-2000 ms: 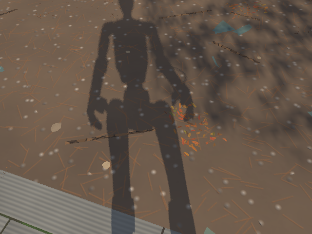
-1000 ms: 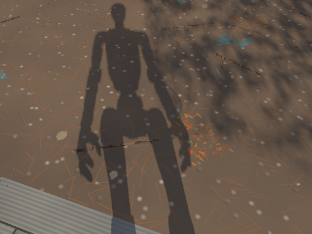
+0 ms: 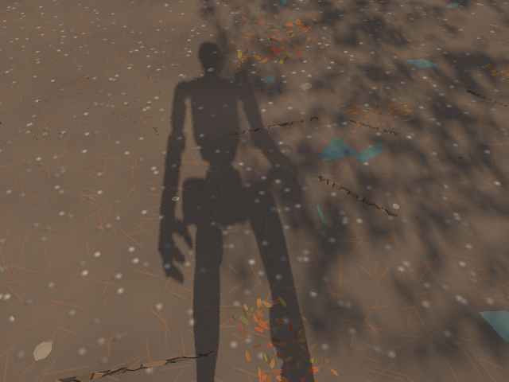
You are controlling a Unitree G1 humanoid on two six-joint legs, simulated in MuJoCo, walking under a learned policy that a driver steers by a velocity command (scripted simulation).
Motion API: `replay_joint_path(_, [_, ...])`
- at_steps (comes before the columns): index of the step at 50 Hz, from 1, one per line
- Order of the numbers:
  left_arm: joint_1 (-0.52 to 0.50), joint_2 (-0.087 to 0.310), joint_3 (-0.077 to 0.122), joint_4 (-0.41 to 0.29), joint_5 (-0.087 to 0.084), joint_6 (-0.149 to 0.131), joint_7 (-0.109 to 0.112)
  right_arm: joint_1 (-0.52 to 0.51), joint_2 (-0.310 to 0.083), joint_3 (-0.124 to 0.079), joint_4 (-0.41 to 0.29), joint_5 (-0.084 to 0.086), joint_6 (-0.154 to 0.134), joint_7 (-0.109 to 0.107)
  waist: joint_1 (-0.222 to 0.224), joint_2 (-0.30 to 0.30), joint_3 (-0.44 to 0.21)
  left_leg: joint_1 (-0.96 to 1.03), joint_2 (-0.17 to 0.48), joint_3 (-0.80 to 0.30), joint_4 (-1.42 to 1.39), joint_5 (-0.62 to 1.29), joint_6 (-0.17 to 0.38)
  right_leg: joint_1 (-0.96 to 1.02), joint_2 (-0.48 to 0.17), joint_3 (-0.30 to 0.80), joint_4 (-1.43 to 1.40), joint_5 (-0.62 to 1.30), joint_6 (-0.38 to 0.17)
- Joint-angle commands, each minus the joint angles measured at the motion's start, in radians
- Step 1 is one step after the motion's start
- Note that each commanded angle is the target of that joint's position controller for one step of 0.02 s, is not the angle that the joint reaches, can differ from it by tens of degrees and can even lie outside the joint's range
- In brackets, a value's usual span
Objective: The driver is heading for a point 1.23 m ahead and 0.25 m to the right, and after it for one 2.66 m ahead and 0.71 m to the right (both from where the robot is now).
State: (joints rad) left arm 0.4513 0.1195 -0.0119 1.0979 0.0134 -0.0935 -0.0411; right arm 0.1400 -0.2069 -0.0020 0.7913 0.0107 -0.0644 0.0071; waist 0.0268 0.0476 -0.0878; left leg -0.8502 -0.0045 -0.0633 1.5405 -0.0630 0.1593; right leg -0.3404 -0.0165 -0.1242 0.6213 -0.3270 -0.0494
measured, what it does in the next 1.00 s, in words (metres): walks ahead: left foot, then right foot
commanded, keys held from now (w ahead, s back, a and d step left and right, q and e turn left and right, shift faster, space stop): w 1.00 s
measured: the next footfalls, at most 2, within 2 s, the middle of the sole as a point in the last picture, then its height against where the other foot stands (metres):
left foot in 0.38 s outside the picture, level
right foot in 0.90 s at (332, 328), level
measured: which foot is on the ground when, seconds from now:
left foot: up 0.00-0.36, down 0.38-0.92, up 0.94-1.00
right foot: down 0.00-0.38, up 0.40-0.88, down 0.90-1.00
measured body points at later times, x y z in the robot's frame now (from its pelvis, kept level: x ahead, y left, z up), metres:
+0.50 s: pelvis +0.30 +0.04 +0.01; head +0.34 +0.03 +0.45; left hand +0.30 +0.30 -0.13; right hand +0.45 -0.22 -0.11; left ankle +0.37 +0.13 -0.73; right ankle +0.13 -0.10 -0.61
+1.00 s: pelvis +0.60 -0.04 +0.00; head +0.63 -0.05 +0.45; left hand +0.75 +0.22 -0.11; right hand +0.63 -0.31 -0.14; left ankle +0.45 +0.12 -0.63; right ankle +0.68 -0.12 -0.73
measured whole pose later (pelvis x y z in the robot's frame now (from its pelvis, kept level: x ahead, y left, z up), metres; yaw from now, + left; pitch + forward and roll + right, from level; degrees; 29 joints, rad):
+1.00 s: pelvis +0.60 -0.04 +0.00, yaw -1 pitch +2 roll +1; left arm 0.13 0.25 0.05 0.85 0.00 -0.10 -0.03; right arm 0.31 -0.26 -0.05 0.94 0.03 -0.09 0.00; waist -0.01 0.01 0.03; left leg -0.33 0.02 -0.04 1.17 -0.42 0.03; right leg -0.45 0.01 -0.06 0.56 -0.15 -0.06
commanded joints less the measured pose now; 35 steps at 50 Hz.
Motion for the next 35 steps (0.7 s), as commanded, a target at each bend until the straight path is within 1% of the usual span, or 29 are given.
replay_joint_path(1, [-0.076,0.114,0.017,-0.074,-0.005,-0.036,0.027,0.051,-0.077,-0.015,-0.014,-0.012,0.002,0.004,-0.068,-0.087,0.092,-0.036,0.059,-0.014,-0.276,0.103,-0.048,0.045,-0.172,0.204,-0.459,0.189,-0.111])
replay_joint_path(2, [-0.047,0.130,0.020,-0.067,-0.008,-0.039,0.038,0.009,-0.082,-0.018,-0.021,-0.009,-0.001,0.005,-0.052,-0.085,0.088,-0.036,0.073,0.017,-0.364,0.136,-0.068,0.094,-0.169,0.178,-0.477,0.235,-0.112])
replay_joint_path(3, [-0.017,0.140,0.022,-0.061,-0.012,-0.039,0.047,-0.032,-0.075,-0.021,-0.027,-0.004,-0.003,0.009,-0.032,-0.083,0.086,-0.040,0.085,0.045,-0.447,0.175,-0.082,0.150,-0.167,0.163,-0.489,0.271,-0.110])
replay_joint_path(4, [0.013,0.150,0.024,-0.056,-0.014,-0.037,0.054,-0.076,-0.059,-0.019,-0.032,0.000,-0.005,0.012,-0.011,-0.080,0.085,-0.038,0.093,0.065,-0.521,0.203,-0.094,0.198,-0.170,0.155,-0.501,0.290,-0.110])
replay_joint_path(6, [0.058,0.170,0.031,-0.055,-0.015,-0.028,0.062,-0.154,-0.036,-0.017,-0.043,0.014,-0.008,0.020,0.028,-0.092,0.110,-0.033,0.098,0.081,-0.668,0.215,-0.109,0.272,-0.191,0.158,-0.530,0.295,-0.111])
replay_joint_path(8, [0.083,0.185,0.038,-0.058,-0.014,-0.017,0.063,-0.211,-0.029,-0.020,-0.049,0.021,-0.012,0.027,0.052,-0.110,0.142,-0.037,0.096,0.088,-0.788,0.206,-0.117,0.354,-0.217,0.159,-0.542,0.294,-0.118])
replay_joint_path(11, [0.107,0.198,0.048,-0.063,-0.016,0.000,0.060,-0.288,-0.032,-0.026,-0.067,0.023,-0.019,0.043,0.077,-0.118,0.190,-0.028,0.086,0.102,-0.917,0.160,-0.116,0.450,-0.244,0.150,-0.533,0.302,-0.130])
replay_joint_path(13, [0.114,0.202,0.054,-0.062,-0.018,0.010,0.060,-0.333,-0.034,-0.025,-0.081,0.026,-0.029,0.055,0.083,-0.123,0.221,-0.006,0.076,0.117,-0.983,0.113,-0.099,0.496,-0.250,0.137,-0.505,0.365,-0.128])
replay_joint_path(14, [0.110,0.214,0.059,-0.064,-0.020,0.013,0.060,-0.345,-0.037,-0.025,-0.086,0.025,-0.035,0.060,0.081,-0.131,0.229,0.025,0.065,0.128,-1.012,0.085,-0.089,0.509,-0.253,0.128,-0.483,0.437,-0.126])
replay_joint_path(15, [0.101,0.230,0.064,-0.067,-0.020,0.016,0.061,-0.340,-0.045,-0.027,-0.089,0.024,-0.041,0.064,0.067,-0.140,0.223,0.083,0.048,0.140,-1.039,0.054,-0.076,0.516,-0.253,0.115,-0.444,0.566,-0.117])
replay_joint_path(16, [0.092,0.247,0.070,-0.070,-0.019,0.017,0.062,-0.313,-0.065,-0.035,-0.087,0.021,-0.046,0.066,0.043,-0.164,0.194,0.166,0.019,0.160,-1.049,0.023,-0.060,0.525,-0.253,0.109,-0.390,0.758,-0.110])
replay_joint_path(17, [0.086,0.264,0.076,-0.072,-0.019,0.019,0.062,-0.252,-0.092,-0.047,-0.078,0.017,-0.048,0.065,0.006,-0.196,0.145,0.269,-0.014,0.176,-1.049,-0.009,-0.043,0.537,-0.253,0.106,-0.312,0.951,-0.100])
replay_joint_path(18, [0.057,0.273,0.079,-0.079,-0.018,0.025,0.063,-0.116,-0.131,-0.068,-0.040,0.017,-0.049,0.060,-0.071,-0.213,0.067,0.439,-0.050,0.201,-1.078,0.004,-0.017,0.522,-0.228,0.082,-0.163,1.093,-0.081])
replay_joint_path(19, [0.025,0.270,0.075,-0.099,-0.014,0.024,0.060,0.070,-0.193,-0.096,0.014,0.015,-0.047,0.048,-0.154,-0.217,-0.044,0.744,-0.014,0.153,-1.049,0.057,0.025,0.363,-0.197,0.071,0.035,1.054,-0.055])
replay_joint_path(20, [-0.005,0.235,0.060,-0.145,0.004,0.014,0.059,0.281,-0.285,-0.118,0.055,-0.006,-0.037,0.027,-0.217,-0.072,-0.218,1.099,0.219,-0.119,-0.992,0.078,0.092,0.085,-0.117,0.053,0.371,0.637,-0.029])
replay_joint_path(21, [0.121,0.080,0.019,-0.148,-0.012,-0.014,0.042,0.285,-0.301,-0.115,0.067,-0.022,-0.035,0.029,-0.112,0.213,-0.366,1.380,0.445,-0.626,-1.139,-0.062,0.264,-0.278,0.077,0.168,0.691,-0.214,0.026])
replay_joint_path(22, [0.008,0.209,0.051,-0.157,-0.045,-0.045,0.037,0.256,-0.203,-0.093,0.066,-0.015,-0.033,0.022,-0.153,0.120,-0.300,1.290,0.393,-0.598,-1.204,-0.062,0.205,-0.356,0.029,0.298,0.800,-0.216,0.003])
replay_joint_path(23, [-0.093,0.256,0.065,-0.195,-0.069,-0.058,0.036,0.172,-0.157,-0.078,0.049,-0.008,-0.033,0.017,-0.132,0.094,-0.151,1.134,0.354,-0.397,-1.218,0.039,0.154,-0.398,-0.021,0.262,0.797,-0.128,-0.009])
replay_joint_path(24, [-0.140,0.249,0.065,-0.204,-0.061,-0.059,0.044,0.108,-0.125,-0.067,0.042,-0.005,-0.038,0.022,-0.091,-0.011,-0.078,0.974,0.317,-0.279,-1.251,0.138,0.122,-0.363,-0.069,0.229,0.745,-0.051,-0.007])
replay_joint_path(25, [-0.159,0.237,0.072,-0.208,-0.049,-0.049,0.050,0.077,-0.098,-0.059,0.042,-0.009,-0.043,0.026,-0.058,-0.038,-0.018,0.860,0.277,-0.196,-1.285,0.166,0.106,-0.336,-0.095,0.209,0.695,-0.002,-0.002])
replay_joint_path(26, [-0.131,0.213,0.073,-0.210,-0.044,-0.035,0.048,0.071,-0.081,-0.052,0.051,-0.019,-0.046,0.027,-0.022,-0.014,0.000,0.788,0.250,-0.148,-1.322,0.149,0.096,-0.289,-0.119,0.210,0.667,0.036,-0.003])
replay_joint_path(27, [-0.115,0.186,0.071,-0.212,-0.041,-0.021,0.047,0.074,-0.086,-0.054,0.059,-0.019,-0.048,0.028,-0.005,0.004,0.019,0.744,0.239,-0.130,-1.353,0.132,0.100,-0.273,-0.129,0.204,0.641,0.045,-0.001])
replay_joint_path(28, [-0.114,0.170,0.068,-0.218,-0.041,-0.010,0.046,0.079,-0.102,-0.057,0.068,-0.014,-0.051,0.026,0.008,0.011,0.050,0.701,0.234,-0.107,-1.380,0.132,0.105,-0.281,-0.139,0.195,0.610,0.047,0.008])
replay_joint_path(29, [-0.141,0.164,0.067,-0.232,-0.037,-0.001,0.047,0.085,-0.120,-0.060,0.076,-0.013,-0.054,0.023,0.016,0.009,0.082,0.662,0.235,-0.084,-1.402,0.143,0.107,-0.305,-0.150,0.189,0.571,0.063,0.020])
replay_joint_path(30, [-0.178,0.169,0.066,-0.249,-0.031,0.003,0.048,0.095,-0.134,-0.064,0.081,-0.015,-0.055,0.018,0.015,-0.001,0.102,0.642,0.230,-0.061,-1.416,0.154,0.108,-0.331,-0.155,0.181,0.523,0.101,0.033])
replay_joint_path(31, [-0.218,0.170,0.065,-0.264,-0.021,0.005,0.047,0.105,-0.147,-0.068,0.084,-0.014,-0.053,0.011,0.010,-0.006,0.117,0.630,0.221,-0.037,-1.423,0.162,0.106,-0.353,-0.158,0.172,0.456,0.152,0.045])
replay_joint_path(32, [-0.262,0.170,0.063,-0.278,-0.018,0.004,0.046,0.117,-0.154,-0.070,0.086,-0.012,-0.049,0.005,-0.001,-0.007,0.125,0.625,0.205,-0.011,-1.426,0.158,0.094,-0.354,-0.156,0.163,0.370,0.220,0.050])
replay_joint_path(34, [-0.350,0.158,0.055,-0.300,-0.020,-0.002,0.039,0.144,-0.166,-0.073,0.089,-0.005,-0.044,-0.004,-0.030,-0.002,0.135,0.616,0.172,0.038,-1.430,0.149,0.066,-0.303,-0.129,0.133,0.179,0.351,0.049])
replay_joint_path(35, [-0.392,0.155,0.052,-0.309,-0.022,-0.005,0.035,0.166,-0.177,-0.075,0.095,-0.001,-0.043,-0.006,-0.046,-0.003,0.136,0.626,0.168,0.050,-1.430,0.139,0.057,-0.276,-0.109,0.116,0.108,0.395,0.049])
Keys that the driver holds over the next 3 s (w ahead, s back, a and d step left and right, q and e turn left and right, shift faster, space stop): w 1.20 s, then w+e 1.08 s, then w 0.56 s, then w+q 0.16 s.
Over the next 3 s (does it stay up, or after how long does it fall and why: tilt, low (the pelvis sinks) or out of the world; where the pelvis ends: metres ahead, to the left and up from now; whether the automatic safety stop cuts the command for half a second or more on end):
stays up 1.56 -0.39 0.00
